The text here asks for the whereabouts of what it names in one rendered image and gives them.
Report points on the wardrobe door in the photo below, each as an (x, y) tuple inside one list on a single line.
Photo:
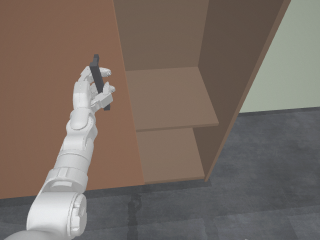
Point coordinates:
[(44, 47)]

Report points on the handle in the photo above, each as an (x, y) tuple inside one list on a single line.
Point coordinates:
[(97, 77)]

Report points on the left robot forearm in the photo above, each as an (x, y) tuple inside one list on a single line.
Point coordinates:
[(70, 170)]

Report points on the left robot upper arm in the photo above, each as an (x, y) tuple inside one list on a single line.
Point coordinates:
[(55, 216)]

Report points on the left robot hand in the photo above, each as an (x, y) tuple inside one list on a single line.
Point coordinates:
[(86, 95)]

